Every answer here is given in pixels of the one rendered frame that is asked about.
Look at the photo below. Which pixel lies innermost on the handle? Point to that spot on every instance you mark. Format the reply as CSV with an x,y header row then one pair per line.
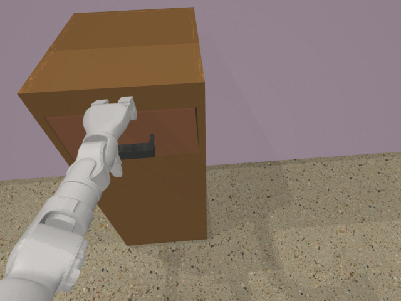
x,y
137,151

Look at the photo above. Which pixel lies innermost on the robot left upper arm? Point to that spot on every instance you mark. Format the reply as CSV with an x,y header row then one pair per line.
x,y
49,262

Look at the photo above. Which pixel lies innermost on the drawer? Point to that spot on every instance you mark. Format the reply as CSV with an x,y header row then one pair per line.
x,y
174,130

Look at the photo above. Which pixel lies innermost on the robot left hand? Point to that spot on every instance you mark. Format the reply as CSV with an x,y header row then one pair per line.
x,y
110,118

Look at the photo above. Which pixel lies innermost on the cabinet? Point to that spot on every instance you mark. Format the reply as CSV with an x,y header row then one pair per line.
x,y
154,56

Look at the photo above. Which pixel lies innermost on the left robot forearm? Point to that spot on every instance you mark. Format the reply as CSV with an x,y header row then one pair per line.
x,y
72,206

